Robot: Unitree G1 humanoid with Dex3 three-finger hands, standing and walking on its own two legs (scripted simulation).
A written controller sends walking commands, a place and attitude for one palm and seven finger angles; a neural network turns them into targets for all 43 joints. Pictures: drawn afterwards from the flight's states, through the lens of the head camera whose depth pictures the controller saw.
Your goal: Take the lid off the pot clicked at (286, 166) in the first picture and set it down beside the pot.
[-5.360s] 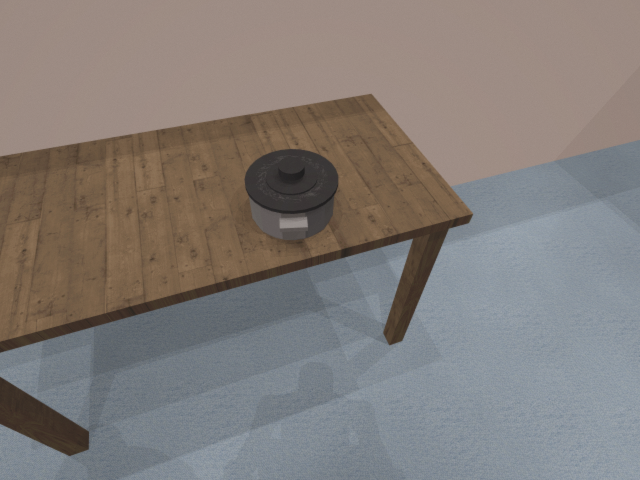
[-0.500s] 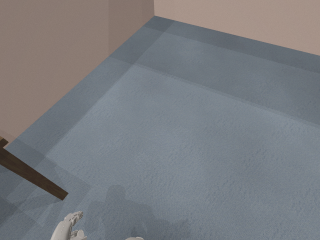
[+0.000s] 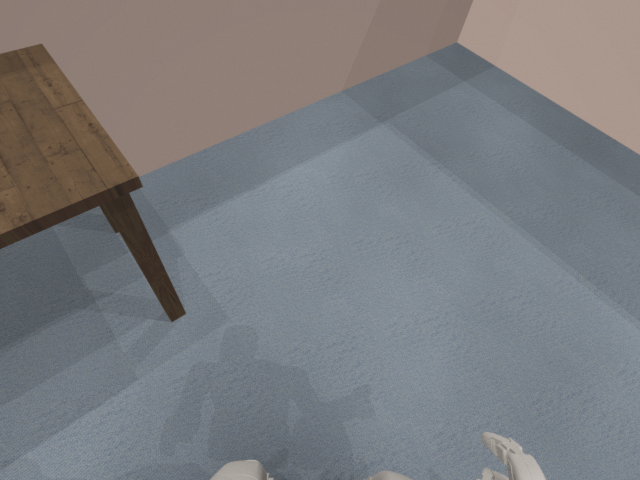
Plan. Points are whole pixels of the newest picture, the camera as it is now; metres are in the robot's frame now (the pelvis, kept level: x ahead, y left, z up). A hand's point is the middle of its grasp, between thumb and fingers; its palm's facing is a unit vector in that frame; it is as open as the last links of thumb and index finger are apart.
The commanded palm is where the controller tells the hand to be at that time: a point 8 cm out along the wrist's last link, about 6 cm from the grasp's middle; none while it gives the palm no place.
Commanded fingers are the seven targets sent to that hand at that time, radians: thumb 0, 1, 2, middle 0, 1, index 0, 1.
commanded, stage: turn to face it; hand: left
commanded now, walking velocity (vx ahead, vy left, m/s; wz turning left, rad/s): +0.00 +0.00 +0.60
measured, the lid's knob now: out of the picture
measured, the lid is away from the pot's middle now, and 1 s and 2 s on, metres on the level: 0.00 0.00 0.00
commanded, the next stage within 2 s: take the last steps up to it in 1.14 s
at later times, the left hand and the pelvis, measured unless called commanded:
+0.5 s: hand out of the picture +0.09 +0.20 -0.13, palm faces +0.28 -0.91 -0.31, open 7.4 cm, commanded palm none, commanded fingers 0.00 0.90 0.90 -0.20 -0.30 -0.20 -0.30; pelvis +0.02 -0.04 +0.01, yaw +17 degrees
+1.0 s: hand out of the picture -0.10 +0.19 -0.18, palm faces +0.59 -0.76 -0.25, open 7.4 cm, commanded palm none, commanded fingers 0.00 0.90 0.90 -0.20 -0.30 -0.20 -0.30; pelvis +0.02 +0.00 +0.00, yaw +34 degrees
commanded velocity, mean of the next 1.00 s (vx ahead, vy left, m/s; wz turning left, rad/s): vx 0.00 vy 0.00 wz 0.53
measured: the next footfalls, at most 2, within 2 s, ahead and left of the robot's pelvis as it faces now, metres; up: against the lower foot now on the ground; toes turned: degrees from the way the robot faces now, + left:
right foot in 0.46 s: +0.07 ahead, -0.13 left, +0.00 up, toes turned +16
left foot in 0.92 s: +0.00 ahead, +0.10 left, +0.00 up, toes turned +36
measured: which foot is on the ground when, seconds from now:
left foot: down 0.00-0.46, up 0.48-0.90, down 0.92-1.00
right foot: up 0.00-0.44, down 0.46-0.90, up 0.92-1.00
